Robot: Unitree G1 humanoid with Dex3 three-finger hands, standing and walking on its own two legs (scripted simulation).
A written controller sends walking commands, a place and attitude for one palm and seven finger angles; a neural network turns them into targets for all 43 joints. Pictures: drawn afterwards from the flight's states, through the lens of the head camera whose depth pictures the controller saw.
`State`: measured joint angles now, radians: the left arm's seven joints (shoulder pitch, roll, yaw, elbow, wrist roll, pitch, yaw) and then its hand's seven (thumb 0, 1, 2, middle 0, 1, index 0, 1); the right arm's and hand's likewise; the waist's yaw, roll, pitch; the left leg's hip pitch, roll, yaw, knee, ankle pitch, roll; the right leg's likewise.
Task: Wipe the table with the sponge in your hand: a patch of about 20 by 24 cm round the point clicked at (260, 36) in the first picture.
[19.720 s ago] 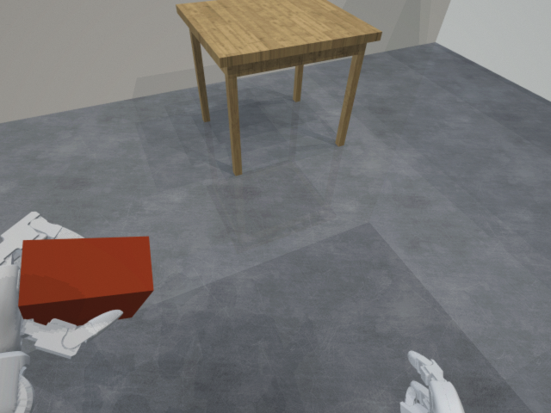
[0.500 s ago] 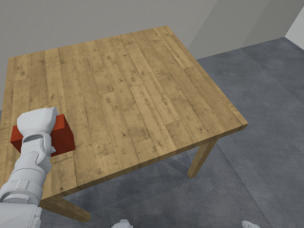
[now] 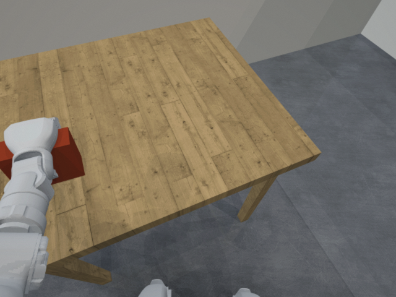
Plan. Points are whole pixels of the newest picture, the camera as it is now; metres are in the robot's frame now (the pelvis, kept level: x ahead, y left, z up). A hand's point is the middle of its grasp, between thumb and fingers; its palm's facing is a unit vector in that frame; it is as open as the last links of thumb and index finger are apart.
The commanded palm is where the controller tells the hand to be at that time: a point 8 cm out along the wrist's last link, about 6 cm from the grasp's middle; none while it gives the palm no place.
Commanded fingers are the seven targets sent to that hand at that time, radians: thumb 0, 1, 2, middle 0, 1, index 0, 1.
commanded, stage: wipe forward along the first lane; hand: left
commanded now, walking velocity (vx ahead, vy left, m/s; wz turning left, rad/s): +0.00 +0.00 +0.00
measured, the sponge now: (47, 164) +0.39 +0.35 -0.02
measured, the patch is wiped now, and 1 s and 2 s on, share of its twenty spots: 0.15 0.15 0.50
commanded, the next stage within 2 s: slide across to the middle lane in 0.22 s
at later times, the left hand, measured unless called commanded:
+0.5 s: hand (44, 135) +0.44 +0.36 +0.02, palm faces -0.17 +0.04 -0.98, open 10.2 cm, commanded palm +0.44 +0.32 +0.06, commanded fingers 0.00 0.10 1.30 -1.20 -1.60 -1.20 -1.60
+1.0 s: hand (72, 128) +0.46 +0.30 +0.02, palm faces -0.14 +0.00 -0.99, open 10.2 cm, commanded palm +0.45 +0.28 +0.07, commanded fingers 0.00 0.10 1.30 -1.20 -1.60 -1.20 -1.60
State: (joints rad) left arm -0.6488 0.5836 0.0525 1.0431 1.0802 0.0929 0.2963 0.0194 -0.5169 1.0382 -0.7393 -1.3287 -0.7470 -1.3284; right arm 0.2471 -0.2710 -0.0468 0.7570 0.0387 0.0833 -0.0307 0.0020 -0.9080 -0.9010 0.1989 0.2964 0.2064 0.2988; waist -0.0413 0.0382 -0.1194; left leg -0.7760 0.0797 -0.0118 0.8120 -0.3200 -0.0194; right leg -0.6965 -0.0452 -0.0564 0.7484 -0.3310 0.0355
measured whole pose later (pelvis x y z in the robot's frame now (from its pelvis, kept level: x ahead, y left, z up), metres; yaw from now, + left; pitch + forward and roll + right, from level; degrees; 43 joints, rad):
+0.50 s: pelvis +0.01 +0.01 +0.00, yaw -1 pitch +19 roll -3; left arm -0.74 0.67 0.06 1.09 1.08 0.09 0.24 0.01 -0.52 1.04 -0.74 -1.33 -0.75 -1.33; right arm 0.30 -0.27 -0.05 0.76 0.04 0.09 -0.03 0.00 -0.91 -0.90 0.20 0.30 0.21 0.30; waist -0.08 0.04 -0.12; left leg -0.83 0.09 -0.01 0.83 -0.34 -0.02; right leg -0.74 -0.03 -0.05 0.74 -0.33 0.04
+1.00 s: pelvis +0.04 +0.00 +0.01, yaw +0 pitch +17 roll -2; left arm -0.72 0.49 -0.01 1.07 1.05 0.19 0.31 0.00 -0.51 1.04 -0.74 -1.33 -0.74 -1.33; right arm 0.24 -0.25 -0.06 0.79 0.03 0.09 0.01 0.00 -0.91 -0.90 0.20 0.30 0.21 0.30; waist -0.06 0.04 -0.13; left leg -0.68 0.08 0.01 0.73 -0.34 -0.02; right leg -0.60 -0.05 -0.04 0.64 -0.33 0.05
